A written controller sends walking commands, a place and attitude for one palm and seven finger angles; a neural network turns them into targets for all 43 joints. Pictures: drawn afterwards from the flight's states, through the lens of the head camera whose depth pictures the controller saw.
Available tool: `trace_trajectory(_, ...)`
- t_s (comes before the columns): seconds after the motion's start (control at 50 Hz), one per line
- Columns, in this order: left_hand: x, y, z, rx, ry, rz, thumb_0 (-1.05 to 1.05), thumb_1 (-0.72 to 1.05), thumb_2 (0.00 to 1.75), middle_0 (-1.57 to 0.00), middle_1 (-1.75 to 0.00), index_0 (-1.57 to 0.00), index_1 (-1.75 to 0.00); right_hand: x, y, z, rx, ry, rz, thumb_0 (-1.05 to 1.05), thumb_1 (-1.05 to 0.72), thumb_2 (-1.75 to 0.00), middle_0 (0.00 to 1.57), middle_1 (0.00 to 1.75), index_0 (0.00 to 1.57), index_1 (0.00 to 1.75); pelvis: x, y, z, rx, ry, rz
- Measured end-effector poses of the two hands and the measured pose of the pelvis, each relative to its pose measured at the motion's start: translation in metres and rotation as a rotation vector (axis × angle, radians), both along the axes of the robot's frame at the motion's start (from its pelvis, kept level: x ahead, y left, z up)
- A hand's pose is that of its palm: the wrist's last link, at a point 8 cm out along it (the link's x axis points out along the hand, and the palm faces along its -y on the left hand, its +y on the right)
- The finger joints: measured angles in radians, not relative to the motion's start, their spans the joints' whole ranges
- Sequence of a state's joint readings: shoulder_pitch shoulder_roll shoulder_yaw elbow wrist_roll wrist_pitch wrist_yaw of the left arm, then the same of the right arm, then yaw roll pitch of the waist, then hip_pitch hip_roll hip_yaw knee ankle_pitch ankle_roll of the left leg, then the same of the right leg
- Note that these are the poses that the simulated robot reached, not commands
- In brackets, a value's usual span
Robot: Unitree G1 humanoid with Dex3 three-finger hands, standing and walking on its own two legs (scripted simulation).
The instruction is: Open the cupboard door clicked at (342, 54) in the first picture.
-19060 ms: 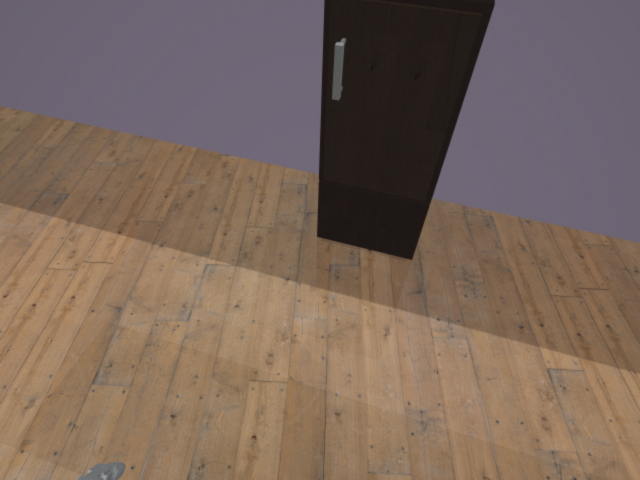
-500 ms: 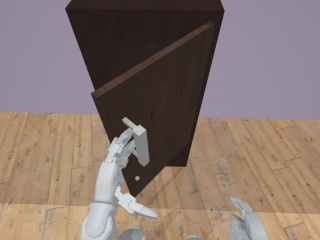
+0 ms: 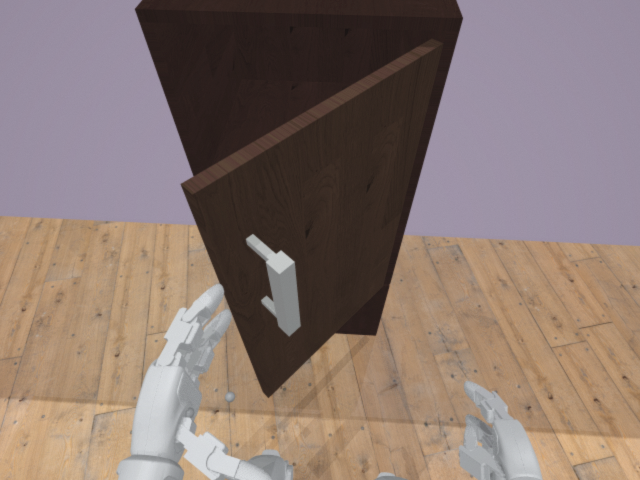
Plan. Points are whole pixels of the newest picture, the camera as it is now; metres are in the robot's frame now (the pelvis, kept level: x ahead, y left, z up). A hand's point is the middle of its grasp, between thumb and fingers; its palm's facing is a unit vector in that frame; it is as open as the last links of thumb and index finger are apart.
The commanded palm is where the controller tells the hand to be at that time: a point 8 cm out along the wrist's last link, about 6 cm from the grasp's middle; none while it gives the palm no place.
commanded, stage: slide the hand sideways off the handle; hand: left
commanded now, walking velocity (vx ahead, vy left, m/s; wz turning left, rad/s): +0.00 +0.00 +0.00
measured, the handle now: (274, 287) +0.33 +0.08 +0.07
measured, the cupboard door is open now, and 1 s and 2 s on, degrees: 49 49 49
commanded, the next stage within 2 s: draw the hand back to the body in 0.14 s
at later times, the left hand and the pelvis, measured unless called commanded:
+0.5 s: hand (192, 405) +0.18 +0.13 +0.10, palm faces -0.01 -1.00 -0.06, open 16.3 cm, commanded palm +0.15 +0.19 +0.11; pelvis +0.00 +0.00 +0.01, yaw +0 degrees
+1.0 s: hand (80, 384) +0.18 +0.21 +0.15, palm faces +0.23 -0.91 -0.35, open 14.3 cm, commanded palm +0.15 +0.26 +0.18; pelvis +0.01 +0.01 +0.05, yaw +0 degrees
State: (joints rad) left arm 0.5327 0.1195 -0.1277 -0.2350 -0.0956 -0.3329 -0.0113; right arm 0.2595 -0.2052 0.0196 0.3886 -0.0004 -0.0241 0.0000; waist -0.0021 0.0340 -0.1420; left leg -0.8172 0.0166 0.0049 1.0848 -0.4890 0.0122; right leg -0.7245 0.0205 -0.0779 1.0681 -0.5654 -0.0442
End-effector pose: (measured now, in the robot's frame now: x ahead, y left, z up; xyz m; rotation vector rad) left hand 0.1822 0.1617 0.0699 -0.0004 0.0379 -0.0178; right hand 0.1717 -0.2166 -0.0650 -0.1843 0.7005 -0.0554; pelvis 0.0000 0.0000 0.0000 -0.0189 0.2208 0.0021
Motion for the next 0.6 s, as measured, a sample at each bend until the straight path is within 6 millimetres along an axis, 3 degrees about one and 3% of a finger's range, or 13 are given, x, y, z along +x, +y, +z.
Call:
trace_trajectory(0.16,-0.013,0.015,-0.001,0.015,0.002,-0.002,-0.02,-0.5,0.3,-0.15,-0.3,-0.16,-0.3,-0.004,-0.011,-0.004,-0.022,0.0,-0.017,0.01,-0.9,-0.9,0.2,0.3,0.2,0.3,-0.002,-0.004,-0.003,-0.004,0.007,0.007)
trace_trajectory(0.3,-0.015,0.009,0.003,0.0,-0.023,-0.027,-0.02,-0.5,0.3,-0.14,-0.3,-0.15,-0.3,-0.006,-0.012,-0.005,-0.023,-0.02,-0.025,0.01,-0.9,-0.9,0.2,0.3,0.2,0.3,-0.006,-0.004,-0.006,-0.006,0.006,0.009)
trace_trajectory(0.6,-0.024,0.033,0.049,0.067,-0.043,0.01,-0.02,-0.5,0.3,-0.15,-0.3,-0.16,-0.3,-0.006,-0.004,0.019,0.02,-0.07,-0.035,0.01,-0.9,-0.9,0.2,0.3,0.2,0.3,-0.002,-0.005,0.016,-0.003,-0.067,0.009)
